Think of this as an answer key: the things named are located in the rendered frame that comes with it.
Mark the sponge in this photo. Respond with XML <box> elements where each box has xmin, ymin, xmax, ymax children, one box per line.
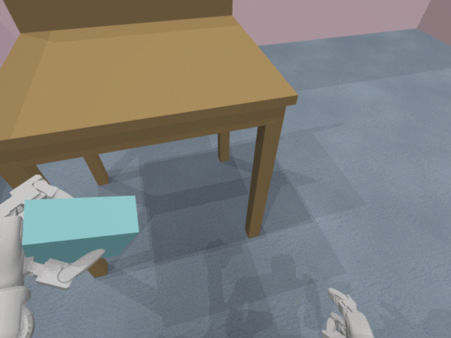
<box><xmin>22</xmin><ymin>196</ymin><xmax>139</xmax><ymax>264</ymax></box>

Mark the table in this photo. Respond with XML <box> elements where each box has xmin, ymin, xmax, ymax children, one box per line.
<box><xmin>0</xmin><ymin>0</ymin><xmax>298</xmax><ymax>278</ymax></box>

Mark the robot left hand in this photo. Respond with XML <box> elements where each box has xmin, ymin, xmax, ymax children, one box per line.
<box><xmin>0</xmin><ymin>175</ymin><xmax>105</xmax><ymax>290</ymax></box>

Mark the robot right hand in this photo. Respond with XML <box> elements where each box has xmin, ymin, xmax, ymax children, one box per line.
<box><xmin>322</xmin><ymin>288</ymin><xmax>374</xmax><ymax>338</ymax></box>

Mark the left robot forearm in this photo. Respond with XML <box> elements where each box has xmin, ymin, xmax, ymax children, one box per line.
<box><xmin>0</xmin><ymin>286</ymin><xmax>35</xmax><ymax>338</ymax></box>

